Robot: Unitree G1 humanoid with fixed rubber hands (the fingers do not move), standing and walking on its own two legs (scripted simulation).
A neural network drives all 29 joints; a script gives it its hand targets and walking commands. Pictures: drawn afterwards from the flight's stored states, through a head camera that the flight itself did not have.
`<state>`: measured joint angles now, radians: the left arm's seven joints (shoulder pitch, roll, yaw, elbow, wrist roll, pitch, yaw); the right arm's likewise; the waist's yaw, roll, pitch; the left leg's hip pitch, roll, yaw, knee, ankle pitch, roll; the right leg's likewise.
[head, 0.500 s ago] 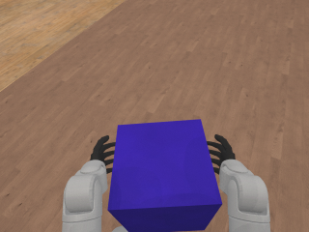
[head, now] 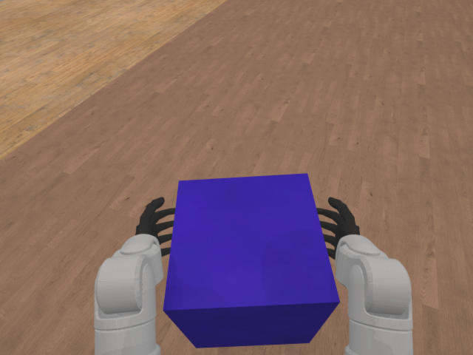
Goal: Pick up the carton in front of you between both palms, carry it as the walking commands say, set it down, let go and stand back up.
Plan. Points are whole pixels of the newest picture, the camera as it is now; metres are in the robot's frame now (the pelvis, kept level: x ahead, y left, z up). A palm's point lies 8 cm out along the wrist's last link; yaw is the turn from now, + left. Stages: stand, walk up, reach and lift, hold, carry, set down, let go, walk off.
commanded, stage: carry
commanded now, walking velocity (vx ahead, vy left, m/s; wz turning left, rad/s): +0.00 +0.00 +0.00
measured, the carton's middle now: (247, 266) +0.28 -0.01 +0.00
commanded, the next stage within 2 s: none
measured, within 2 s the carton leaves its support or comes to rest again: neither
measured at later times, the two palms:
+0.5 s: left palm (167, 211) +0.33 +0.13 +0.10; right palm (350, 211) +0.33 -0.17 +0.09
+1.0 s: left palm (181, 229) +0.32 +0.11 +0.05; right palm (353, 234) +0.31 -0.19 +0.05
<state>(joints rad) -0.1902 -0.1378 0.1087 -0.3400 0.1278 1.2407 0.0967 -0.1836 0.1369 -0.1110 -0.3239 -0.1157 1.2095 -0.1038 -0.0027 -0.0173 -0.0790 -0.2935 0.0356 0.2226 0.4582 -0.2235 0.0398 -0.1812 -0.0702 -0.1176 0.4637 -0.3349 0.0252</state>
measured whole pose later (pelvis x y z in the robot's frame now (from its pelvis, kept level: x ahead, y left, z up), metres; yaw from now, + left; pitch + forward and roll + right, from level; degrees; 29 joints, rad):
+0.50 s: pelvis +0.06 -0.02 +0.01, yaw +1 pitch +4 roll +1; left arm -0.17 -0.13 0.11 -0.32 0.12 1.24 0.09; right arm -0.17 0.14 -0.10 -0.32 -0.13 1.22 -0.10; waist 0.00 -0.01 -0.11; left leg -0.24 0.06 0.20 0.47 -0.19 0.00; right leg -0.14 -0.05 -0.14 0.52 -0.28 0.02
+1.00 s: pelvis +0.06 -0.03 -0.01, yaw -1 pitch +3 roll +1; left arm -0.11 -0.13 0.08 -0.20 0.16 1.09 0.07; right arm -0.11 0.13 -0.08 -0.21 -0.15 1.07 -0.09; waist -0.01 -0.01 -0.09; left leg -0.33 0.06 0.20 0.57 -0.29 0.02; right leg -0.11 -0.04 -0.12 0.51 -0.44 0.00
